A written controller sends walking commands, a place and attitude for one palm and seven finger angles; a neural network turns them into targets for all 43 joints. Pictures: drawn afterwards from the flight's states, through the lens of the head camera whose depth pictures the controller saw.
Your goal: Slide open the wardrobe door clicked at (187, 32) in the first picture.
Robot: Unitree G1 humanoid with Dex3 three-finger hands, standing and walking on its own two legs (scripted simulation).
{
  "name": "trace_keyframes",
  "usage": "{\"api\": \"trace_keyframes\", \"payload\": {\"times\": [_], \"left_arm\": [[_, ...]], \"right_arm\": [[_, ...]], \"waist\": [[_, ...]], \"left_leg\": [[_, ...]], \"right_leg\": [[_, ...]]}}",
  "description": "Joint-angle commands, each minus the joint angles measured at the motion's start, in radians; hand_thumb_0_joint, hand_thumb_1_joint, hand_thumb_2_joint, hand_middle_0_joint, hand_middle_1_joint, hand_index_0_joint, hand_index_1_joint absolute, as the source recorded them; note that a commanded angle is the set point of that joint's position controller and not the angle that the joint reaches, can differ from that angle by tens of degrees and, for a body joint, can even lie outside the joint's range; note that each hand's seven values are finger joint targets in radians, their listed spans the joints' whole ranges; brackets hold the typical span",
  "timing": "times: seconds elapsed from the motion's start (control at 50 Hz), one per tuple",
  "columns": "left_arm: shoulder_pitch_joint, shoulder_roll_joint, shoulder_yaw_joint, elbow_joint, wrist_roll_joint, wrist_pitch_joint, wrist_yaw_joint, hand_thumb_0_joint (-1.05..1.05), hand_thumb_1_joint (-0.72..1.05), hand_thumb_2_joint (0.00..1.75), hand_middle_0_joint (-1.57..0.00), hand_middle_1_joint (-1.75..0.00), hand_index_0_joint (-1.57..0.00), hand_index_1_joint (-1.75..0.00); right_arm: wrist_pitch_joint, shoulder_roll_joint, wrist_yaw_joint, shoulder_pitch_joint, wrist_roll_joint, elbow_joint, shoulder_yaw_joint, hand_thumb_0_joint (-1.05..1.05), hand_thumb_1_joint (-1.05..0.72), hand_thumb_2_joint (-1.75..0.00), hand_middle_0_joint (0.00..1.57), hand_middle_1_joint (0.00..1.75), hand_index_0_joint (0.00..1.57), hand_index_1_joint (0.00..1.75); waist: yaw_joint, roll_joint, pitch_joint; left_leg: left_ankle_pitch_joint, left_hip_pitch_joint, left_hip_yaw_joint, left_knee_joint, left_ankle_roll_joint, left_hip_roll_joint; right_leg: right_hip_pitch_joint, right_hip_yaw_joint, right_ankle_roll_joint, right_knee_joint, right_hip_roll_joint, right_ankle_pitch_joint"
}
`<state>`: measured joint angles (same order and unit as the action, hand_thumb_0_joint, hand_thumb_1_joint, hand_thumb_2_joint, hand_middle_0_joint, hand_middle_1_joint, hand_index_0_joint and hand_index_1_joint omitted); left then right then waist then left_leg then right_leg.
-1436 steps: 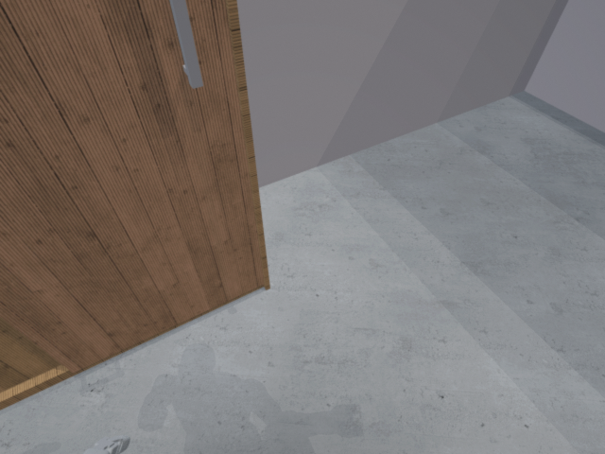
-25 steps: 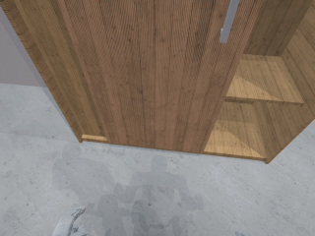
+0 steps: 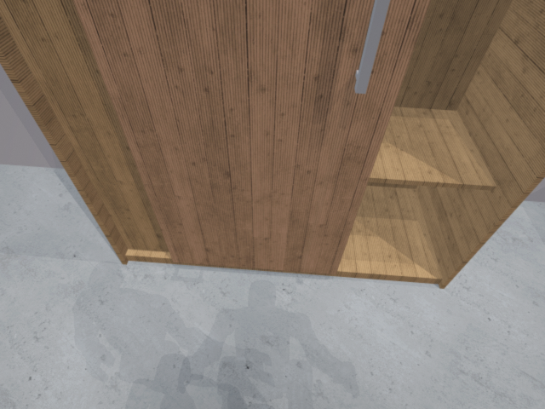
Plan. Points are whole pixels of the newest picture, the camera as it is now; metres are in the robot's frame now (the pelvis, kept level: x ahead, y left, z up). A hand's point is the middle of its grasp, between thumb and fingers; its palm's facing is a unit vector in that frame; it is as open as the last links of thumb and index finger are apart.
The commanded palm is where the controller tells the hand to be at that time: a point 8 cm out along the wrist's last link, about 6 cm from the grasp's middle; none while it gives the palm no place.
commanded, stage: let the arm hang, fingers relaxed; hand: right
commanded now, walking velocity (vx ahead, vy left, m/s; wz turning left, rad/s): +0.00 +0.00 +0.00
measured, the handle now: (372, 27) +0.71 -0.13 +0.24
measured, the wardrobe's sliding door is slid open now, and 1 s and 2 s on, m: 0.44 0.44 0.44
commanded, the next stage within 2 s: look to check the result in 0.34 s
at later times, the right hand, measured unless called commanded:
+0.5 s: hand out of the picture +0.09 -0.24 -0.16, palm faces -0.04 +0.95 -0.31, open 7.4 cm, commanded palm none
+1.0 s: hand out of the picture +0.10 -0.24 -0.15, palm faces -0.03 +0.95 -0.32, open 7.4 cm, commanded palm none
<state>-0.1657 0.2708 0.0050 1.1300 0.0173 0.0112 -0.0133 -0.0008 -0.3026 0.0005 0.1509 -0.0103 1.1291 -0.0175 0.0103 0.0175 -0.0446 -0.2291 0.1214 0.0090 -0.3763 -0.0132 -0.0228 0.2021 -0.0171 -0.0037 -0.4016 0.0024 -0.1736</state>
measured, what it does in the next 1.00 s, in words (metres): stands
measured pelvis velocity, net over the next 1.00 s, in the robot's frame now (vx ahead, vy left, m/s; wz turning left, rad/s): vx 0.02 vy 0.00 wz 0.01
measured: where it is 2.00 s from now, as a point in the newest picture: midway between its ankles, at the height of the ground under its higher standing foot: outside the picture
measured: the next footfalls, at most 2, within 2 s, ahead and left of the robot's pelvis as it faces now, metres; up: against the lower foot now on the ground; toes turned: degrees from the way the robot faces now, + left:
none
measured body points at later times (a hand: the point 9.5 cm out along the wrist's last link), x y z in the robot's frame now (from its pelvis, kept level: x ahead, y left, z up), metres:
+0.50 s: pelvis +0.01 +0.00 +0.00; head +0.03 -0.01 +0.45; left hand +0.09 +0.29 -0.13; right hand +0.09 -0.29 -0.14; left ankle -0.02 +0.11 -0.74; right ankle +0.03 -0.12 -0.74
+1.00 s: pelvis +0.02 +0.00 +0.00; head +0.03 +0.00 +0.45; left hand +0.10 +0.30 -0.13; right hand +0.10 -0.29 -0.13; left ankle -0.02 +0.11 -0.74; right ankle +0.03 -0.12 -0.74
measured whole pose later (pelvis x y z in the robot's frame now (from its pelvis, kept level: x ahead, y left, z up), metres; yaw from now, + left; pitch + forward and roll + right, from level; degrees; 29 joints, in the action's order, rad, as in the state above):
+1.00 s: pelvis +0.02 +0.00 +0.00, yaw +1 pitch -1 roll +0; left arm -0.09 0.33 0.00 1.12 0.01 0.00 -0.01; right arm -0.01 -0.33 0.00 0.11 -0.01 1.12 -0.01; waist 0.01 0.00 -0.04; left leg -0.23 0.06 0.02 -0.31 -0.02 -0.02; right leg 0.13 -0.01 0.00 -0.33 0.00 -0.17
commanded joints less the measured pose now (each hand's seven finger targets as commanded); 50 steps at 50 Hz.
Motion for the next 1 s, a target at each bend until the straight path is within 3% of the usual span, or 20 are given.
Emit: {"api": "trace_keyframes", "payload": {"times": [0.0,0.1,0.28,0.46,0.98], "left_arm": [[0.049,0.197,0.037,-0.058,0.003,-0.029,-0.010,0.00,0.90,0.90,-0.20,-0.30,-0.20,-0.30],[0.073,0.219,0.038,-0.061,0.004,-0.029,-0.006,0.00,0.90,0.90,-0.20,-0.30,-0.20,-0.30],[0.108,0.247,0.036,-0.070,0.001,-0.038,-0.005,0.00,0.90,0.90,-0.20,-0.30,-0.20,-0.30],[0.113,0.263,0.036,-0.073,-0.003,-0.037,-0.007,0.00,0.90,0.90,-0.20,-0.30,-0.20,-0.30],[0.113,0.261,0.034,-0.065,-0.003,-0.036,-0.008,0.00,0.90,0.90,-0.20,-0.30,-0.20,-0.30]], "right_arm": [[-0.025,-0.175,0.010,-0.024,0.000,-0.053,-0.023,0.00,-0.90,-0.90,0.20,0.30,0.20,0.30],[-0.027,-0.194,0.008,-0.052,-0.001,-0.066,-0.023,0.00,-0.90,-0.90,0.20,0.30,0.20,0.30],[-0.034,-0.213,0.007,-0.071,-0.001,-0.075,-0.026,0.00,-0.90,-0.90,0.20,0.30,0.20,0.30],[-0.035,-0.224,0.008,-0.063,0.000,-0.068,-0.026,0.00,-0.90,-0.90,0.20,0.30,0.20,0.30],[-0.037,-0.230,0.014,-0.064,0.001,-0.065,-0.026,0.00,-0.90,-0.90,0.20,0.30,0.20,0.30]], "waist": [[-0.009,-0.026,0.033],[-0.005,-0.022,0.025],[-0.005,0.008,0.075],[-0.003,-0.005,0.101],[-0.003,-0.015,0.087]], "left_leg": [[0.047,0.044,0.091,0.092,-0.032,0.124],[0.016,0.054,0.101,0.105,-0.031,0.126],[0.121,0.013,0.100,0.097,-0.027,0.135],[0.164,-0.001,0.100,0.103,-0.026,0.137],[0.235,-0.022,0.102,0.109,-0.029,0.144]], "right_leg": [[-0.038,-0.104,-0.032,0.086,-0.108,0.078],[-0.041,-0.105,-0.028,0.100,-0.105,0.055],[-0.083,-0.104,-0.028,0.096,-0.116,0.155],[-0.123,-0.099,-0.027,0.089,-0.121,0.195],[-0.141,-0.087,-0.021,0.096,-0.124,0.227]]}}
